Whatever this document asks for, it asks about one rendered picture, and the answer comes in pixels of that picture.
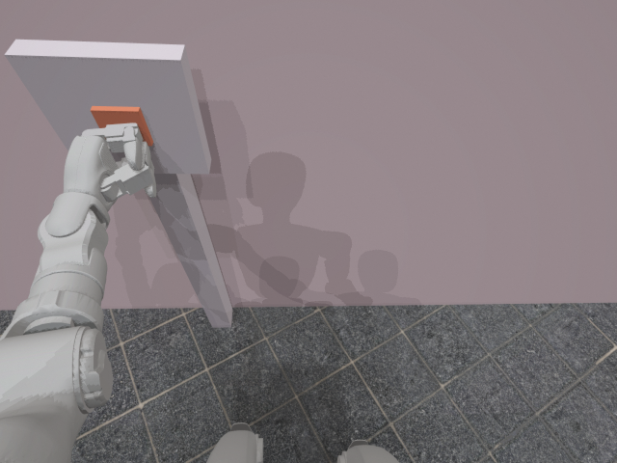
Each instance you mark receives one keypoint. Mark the left robot forearm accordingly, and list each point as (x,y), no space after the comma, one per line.
(69,284)

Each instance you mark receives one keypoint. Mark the robot right shin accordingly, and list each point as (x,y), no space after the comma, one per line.
(358,442)

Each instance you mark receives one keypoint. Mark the left robot thigh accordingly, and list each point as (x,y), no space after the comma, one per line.
(239,446)

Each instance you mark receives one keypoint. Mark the button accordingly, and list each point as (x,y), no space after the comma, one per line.
(104,115)

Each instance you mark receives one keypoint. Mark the panel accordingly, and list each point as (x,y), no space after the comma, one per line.
(67,78)

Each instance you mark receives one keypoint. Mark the left robot hand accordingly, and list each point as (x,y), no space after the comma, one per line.
(91,169)

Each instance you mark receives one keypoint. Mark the robot left upper arm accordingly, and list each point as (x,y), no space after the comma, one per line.
(49,383)

